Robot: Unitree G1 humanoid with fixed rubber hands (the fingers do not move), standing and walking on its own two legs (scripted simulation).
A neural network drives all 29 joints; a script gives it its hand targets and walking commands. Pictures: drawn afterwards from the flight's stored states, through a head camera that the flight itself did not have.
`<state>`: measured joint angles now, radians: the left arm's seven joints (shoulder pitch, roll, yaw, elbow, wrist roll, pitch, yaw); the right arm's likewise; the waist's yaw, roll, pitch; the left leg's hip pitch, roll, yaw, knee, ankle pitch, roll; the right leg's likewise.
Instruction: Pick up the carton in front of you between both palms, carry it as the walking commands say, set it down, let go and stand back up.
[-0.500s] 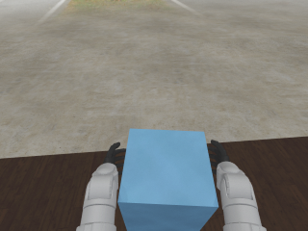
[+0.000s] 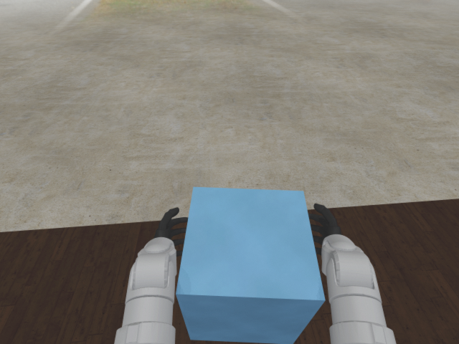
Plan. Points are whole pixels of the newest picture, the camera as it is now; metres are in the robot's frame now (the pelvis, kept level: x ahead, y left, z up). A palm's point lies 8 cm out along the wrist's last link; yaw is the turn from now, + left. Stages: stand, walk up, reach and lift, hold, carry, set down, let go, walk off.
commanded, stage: hold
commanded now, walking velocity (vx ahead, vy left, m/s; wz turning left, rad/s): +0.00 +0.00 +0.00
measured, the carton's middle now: (244, 268) +0.29 +0.00 -0.02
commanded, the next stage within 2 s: carry in 0.34 s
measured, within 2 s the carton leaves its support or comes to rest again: neither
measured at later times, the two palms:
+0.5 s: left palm (166, 236) +0.31 +0.15 +0.06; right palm (330, 233) +0.31 -0.15 +0.06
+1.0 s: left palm (192, 170) +0.48 +0.12 +0.08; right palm (326, 166) +0.48 -0.18 +0.08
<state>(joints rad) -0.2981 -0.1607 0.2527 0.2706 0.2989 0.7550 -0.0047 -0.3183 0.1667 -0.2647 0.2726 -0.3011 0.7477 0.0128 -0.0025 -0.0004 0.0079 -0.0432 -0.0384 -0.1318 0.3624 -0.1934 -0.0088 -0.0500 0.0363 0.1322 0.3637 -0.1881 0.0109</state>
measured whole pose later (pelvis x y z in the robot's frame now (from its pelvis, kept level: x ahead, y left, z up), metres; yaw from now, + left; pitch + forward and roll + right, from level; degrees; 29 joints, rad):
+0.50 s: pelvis +0.02 +0.00 -0.01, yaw +0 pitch +0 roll +0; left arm -0.22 -0.14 0.18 0.09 0.22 0.82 0.03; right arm -0.25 0.15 -0.18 0.10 -0.23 0.81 -0.01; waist 0.00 0.01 -0.11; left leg -0.22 0.00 -0.06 0.49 -0.30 -0.01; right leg -0.25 0.00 0.04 0.53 -0.35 0.01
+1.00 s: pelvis +0.24 -0.04 -0.02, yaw +3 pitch +5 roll -1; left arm 0.01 -0.13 0.04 -0.51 0.02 1.19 0.14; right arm 0.01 0.13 -0.07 -0.56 0.00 1.21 -0.16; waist -0.02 0.04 -0.14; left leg -0.26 0.09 0.06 0.92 -0.49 -0.02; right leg -0.40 -0.01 -0.23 0.59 -0.27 -0.09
